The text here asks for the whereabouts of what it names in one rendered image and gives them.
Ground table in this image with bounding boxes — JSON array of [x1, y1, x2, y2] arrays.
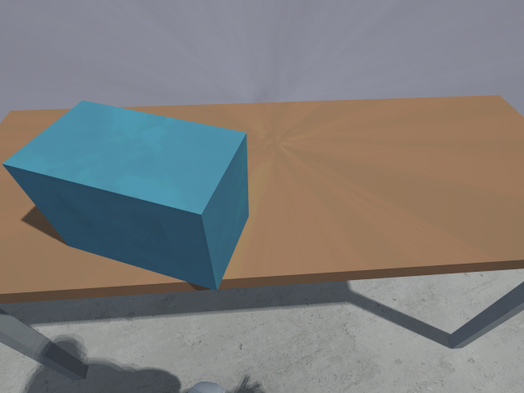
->
[[0, 95, 524, 380]]

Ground carton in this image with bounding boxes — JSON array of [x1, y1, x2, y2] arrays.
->
[[2, 101, 249, 291]]

